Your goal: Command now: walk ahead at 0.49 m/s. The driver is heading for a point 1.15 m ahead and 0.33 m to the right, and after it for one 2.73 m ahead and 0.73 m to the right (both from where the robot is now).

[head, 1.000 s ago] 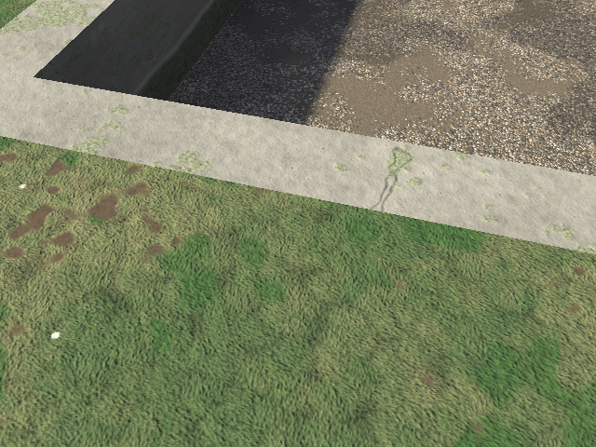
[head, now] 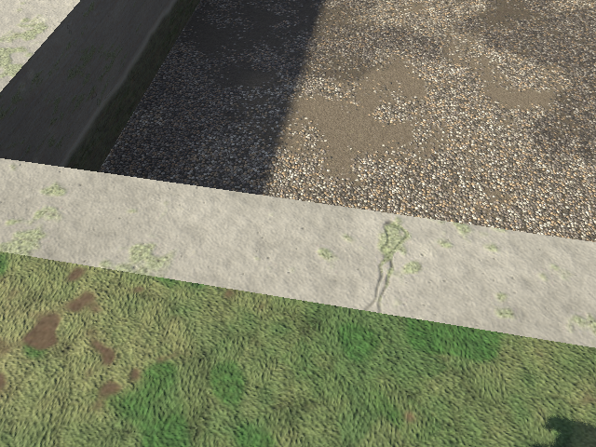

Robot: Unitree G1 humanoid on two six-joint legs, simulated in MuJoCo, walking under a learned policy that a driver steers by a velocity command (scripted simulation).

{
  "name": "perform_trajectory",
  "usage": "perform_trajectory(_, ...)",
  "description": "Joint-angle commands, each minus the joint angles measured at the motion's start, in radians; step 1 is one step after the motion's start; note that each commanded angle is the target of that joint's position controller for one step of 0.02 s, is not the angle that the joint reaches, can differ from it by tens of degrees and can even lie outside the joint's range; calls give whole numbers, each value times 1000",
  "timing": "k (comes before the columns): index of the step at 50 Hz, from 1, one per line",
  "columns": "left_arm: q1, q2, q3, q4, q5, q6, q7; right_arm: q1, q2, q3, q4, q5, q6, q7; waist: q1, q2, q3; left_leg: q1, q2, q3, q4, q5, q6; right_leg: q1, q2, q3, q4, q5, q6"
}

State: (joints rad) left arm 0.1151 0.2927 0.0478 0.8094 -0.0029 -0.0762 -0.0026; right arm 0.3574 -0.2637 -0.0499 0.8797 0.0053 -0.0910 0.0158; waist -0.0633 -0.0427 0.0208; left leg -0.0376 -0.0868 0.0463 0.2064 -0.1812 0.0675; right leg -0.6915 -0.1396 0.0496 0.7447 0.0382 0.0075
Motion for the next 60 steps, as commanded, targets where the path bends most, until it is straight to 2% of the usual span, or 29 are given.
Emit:
perform_trajectory(1, -97, 27, -5, -78, -6, -18, -15, -5, -173, -35, -41, 11, -10, -12, -2, 75, 61, -111, 261, -116, -112, 157, 141, 94, 37, -36, -140, 120, 3)
perform_trajectory(6, -165, 64, 0, -129, -11, -26, -42, 43, -187, -41, 2, 16, 24, -20, 5, 90, 54, 103, 343, -143, 1, 275, 115, 65, 63, -25, -241, -32, -47)
perform_trajectory(8, -59, 103, 18, -108, -12, -29, -42, 16, -203, -44, 1, 14, 36, -23, 73, 120, -19, 128, 327, -123, 140, 546, 89, 233, 113, -71, -263, -107, -82)
perform_trajectory(9, 99, 149, 43, -61, -10, -28, -34, 10, -185, -36, -3, 8, 43, -25, 148, 108, -121, 75, 273, -82, 328, 635, 62, 455, 131, -88, -271, -90, -116)
perform_trajectory(10, 287, 224, 65, -24, 1, -25, -24, 24, -141, -14, -31, -14, 41, -28, 207, 8, -285, -129, 212, -39, 640, 392, 28, 778, -42, 102, -224, -52, -181)
perform_trajectory(11, 338, 283, 79, 3, -2, -18, -29, 161, -6, 24, -31, -8, 19, -14, 131, -266, -407, -544, 20, -50, 974, -301, -39, 1110, -249, 585, -335, -305, -338)
perform_trajectory(12, 331, 173, 49, -9, -9, -18, -29, 91, -117, 1, -20, 15, -3, -10, 179, -160, -378, -657, 56, -183, 1083, -397, -23, 1093, -235, 662, -426, -423, -307)
perform_trajectory(13, 249, 139, 36, -23, -6, -20, -26, -12, -170, -15, -54, 40, -18, -6, 169, -109, -227, -719, 107, -165, 1093, -312, -9, 967, -206, 513, -447, -381, -266)
perform_trajectory(14, 174, 127, 31, -38, 0, -20, -24, -68, -163, -12, -66, 36, -23, -11, 139, -24, -144, -693, 159, -132, 1051, -218, -10, 824, -172, 403, -470, -262, -248)
perform_trajectory(15, 128, 104, 26, -43, 6, -22, -25, -94, -153, -16, -69, 19, -21, -14, 113, 5, -83, -662, 190, -124, 993, -160, -18, 708, -141, 326, -499, -161, -246)
perform_trajectory(17, 100, 77, 19, -41, 15, -30, -29, -56, -119, -16, -56, 12, -1, -14, 63, -25, -70, -563, 223, -129, 934, -103, -29, 601, -96, 236, -556, -80, -241)
perform_trajectory(20, 118, 105, 27, -16, 4, -41, -25, -89, -88, -9, -67, 3, 24, -18, 49, -14, -24, -591, 237, -111, 831, -39, -61, 539, -87, 149, -615, -6, -260)
perform_trajectory(23, 156, 123, 32, 7, 2, -32, -11, -193, -80, -6, -98, -4, 21, -16, 74, -4, 10, -636, 234, -99, 645, 127, -81, 551, -60, 76, -639, 12, -241)
perform_trajectory(27, 222, 138, 35, 42, -6, -23, -3, -332, -59, 5, -127, 4, 8, -1, 124, -9, 38, -563, 185, -50, 420, 298, -77, 559, -30, 1, -645, -10, -210)
perform_trajectory(31, 279, 143, 41, 83, -17, -2, -2, -401, -78, 2, -160, 14, 0, 17, 133, -18, 55, -592, 172, -67, 338, 239, -44, 703, -90, 15, -585, 30, -199)
perform_trajectory(34, 249, 160, 49, 85, -16, 18, 7, -339, -116, -14, -151, 11, -6, 28, 78, -34, 10, -484, 139, -46, 302, 129, -6, 774, -113, 20, -473, 221, -172)
perform_trajectory(35, 226, 161, 49, 81, -16, 25, 10, -235, -142, -31, -119, 8, -6, 25, 19, -36, -51, -338, 105, -12, 281, 124, 15, 759, -82, -7, -355, 368, -154)
perform_trajectory(36, 229, 128, 36, 74, -12, 28, 14, -75, -184, -54, -70, 8, -4, 15, -47, -10, -158, -102, 120, -24, 288, 147, 49, 675, -26, -48, -153, 356, -125)
perform_trajectory(37, 285, 61, 10, 52, 13, 16, 15, 76, -271, -73, -42, -3, 7, 6, -59, 166, -314, 231, 342, -299, 326, 173, 145, 405, 65, -93, 196, -3, -78)
perform_trajectory(38, 382, -22, -10, 63, -14, -11, 2, 102, -278, -73, -26, 3, 18, 10, -18, 356, -404, 440, 485, -721, 160, -93, 268, 74, 221, -2, 455, -641, -34)
perform_trajectory(39, 292, 105, 20, 58, -50, -27, 0, 64, -192, -50, -38, 14, 19, 8, -50, 219, -281, 343, 456, -692, 99, -261, 218, -36, 160, 90, 546, -647, -52)
perform_trajectory(40, 208, 133, 30, 29, -67, -33, 1, -19, -155, -39, -54, 10, 16, 4, -35, 172, -148, 205, 435, -556, 72, -258, 174, -79, 111, 67, 544, -551, -68)
perform_trajectory(41, 178, 124, 33, 25, -55, -28, 9, -87, -122, -28, -70, 2, 9, 5, -8, 93, -93, 74, 408, -457, 41, -192, 149, -37, 63, 59, 502, -459, -69)
perform_trajectory(44, 235, 65, 39, 42, -32, 11, 20, -146, -69, -18, -51, -23, -13, 5, 63, 157, -43, -111, 332, -257, -32, -5, 126, 98, 12, 74, 414, -316, -51)
perform_trajectory(48, 184, 38, 45, 17, -16, 39, 30, -104, -93, -31, -12, -32, -20, -16, 65, 110, 5, -109, 325, -82, -33, 318, 122, 5, 25, 94, 299, -147, -29)
perform_trajectory(51, 143, 4, 36, 0, -9, 40, 22, -97, -95, -31, 2, -38, -10, -35, 62, 101, 8, -103, 301, 32, -2, 434, 90, 31, 43, 47, 136, 15, -33)
perform_trajectory(54, 58, -32, 19, -39, -4, 48, 3, -66, -116, -39, 13, -17, -6, -50, 33, 107, 44, -90, 312, 92, 34, 469, 73, 66, 52, -26, 18, 76, -46)
perform_trajectory(57, -10, -39, 13, -91, -5, 69, -10, 3, -119, -41, 43, 0, 21, -51, 8, 95, 83, -5, 357, 106, 107, 516, 84, 19, 66, -71, -31, -8, -74)
perform_trajectory(60, 25, -15, 23, -126, -2, 90, -17, -39, -172, -55, 22, 21, 52, -53, 48, 116, 47, 36, 386, 126, 248, 824, 82, 116, 120, -145, -32, -223, -123)
